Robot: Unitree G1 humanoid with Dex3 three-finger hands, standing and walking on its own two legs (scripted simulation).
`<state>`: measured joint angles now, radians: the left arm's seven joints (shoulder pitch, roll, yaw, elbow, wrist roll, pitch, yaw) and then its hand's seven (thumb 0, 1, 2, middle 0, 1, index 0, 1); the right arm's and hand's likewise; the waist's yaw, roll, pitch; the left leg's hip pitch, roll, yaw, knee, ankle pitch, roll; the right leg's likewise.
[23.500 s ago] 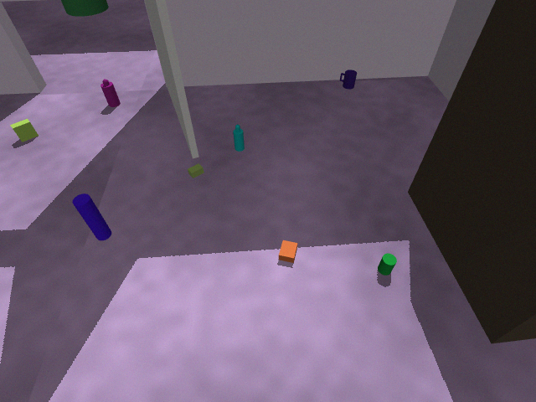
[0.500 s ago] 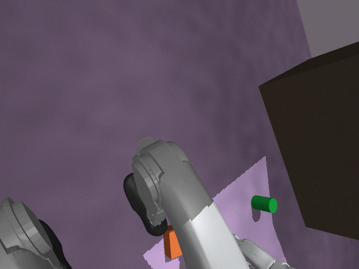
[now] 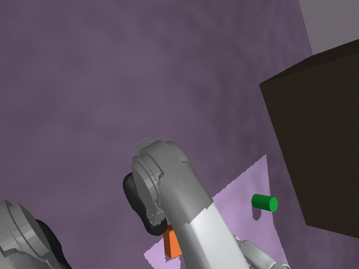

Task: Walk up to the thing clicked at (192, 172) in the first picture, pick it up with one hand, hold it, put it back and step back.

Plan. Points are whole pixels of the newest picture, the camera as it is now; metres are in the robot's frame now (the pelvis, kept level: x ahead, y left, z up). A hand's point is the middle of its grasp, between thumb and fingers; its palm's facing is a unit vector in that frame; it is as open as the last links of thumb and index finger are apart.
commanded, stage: close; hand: left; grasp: from above
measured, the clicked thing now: out of the picture +0.45 +0.40 -0.31
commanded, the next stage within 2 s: settle in 1.00 s
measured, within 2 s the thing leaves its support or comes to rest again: leaves its support in 1.32 s
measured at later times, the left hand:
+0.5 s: hand out of the picture +0.44 +0.39 -0.26, palm faces -0.26 -0.36 -0.90, open 9.2 cm
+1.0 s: hand out of the picture +0.44 +0.39 -0.26, palm faces -0.25 -0.36 -0.90, open 7.6 cm
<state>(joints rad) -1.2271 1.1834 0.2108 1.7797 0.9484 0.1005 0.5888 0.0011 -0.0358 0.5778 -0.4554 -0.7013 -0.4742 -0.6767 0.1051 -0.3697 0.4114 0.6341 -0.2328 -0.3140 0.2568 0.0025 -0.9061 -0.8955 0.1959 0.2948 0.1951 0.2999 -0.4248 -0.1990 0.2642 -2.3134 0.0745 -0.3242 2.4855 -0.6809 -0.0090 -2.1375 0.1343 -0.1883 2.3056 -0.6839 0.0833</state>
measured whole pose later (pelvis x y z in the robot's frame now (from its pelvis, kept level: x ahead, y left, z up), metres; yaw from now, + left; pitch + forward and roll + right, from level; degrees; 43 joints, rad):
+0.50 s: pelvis +0.00 +0.00 +0.00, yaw +0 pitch +26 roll -16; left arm -1.23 1.18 0.21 1.77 0.94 0.11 0.57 0.00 0.21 0.39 -0.66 -0.51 -0.68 -0.48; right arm 0.10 -0.37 0.40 0.63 -0.23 -0.31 0.25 0.00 -0.91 -0.90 0.20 0.29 0.19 0.30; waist -0.42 -0.20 0.26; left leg -2.31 0.08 -0.32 2.49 -0.69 -0.01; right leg -2.14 0.13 -0.19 2.31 -0.69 0.08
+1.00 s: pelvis +0.00 +0.00 +0.00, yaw +0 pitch +26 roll -16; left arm -1.22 1.17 0.23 1.79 0.95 0.09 0.59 0.00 0.39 0.23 -0.83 -0.37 -0.87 -0.34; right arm 0.09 -0.37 0.40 0.63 -0.23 -0.31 0.26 0.00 -0.90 -0.89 0.20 0.29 0.20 0.30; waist -0.42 -0.20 0.27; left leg -2.31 0.08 -0.32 2.49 -0.68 -0.01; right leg -2.14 0.13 -0.19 2.31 -0.69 0.08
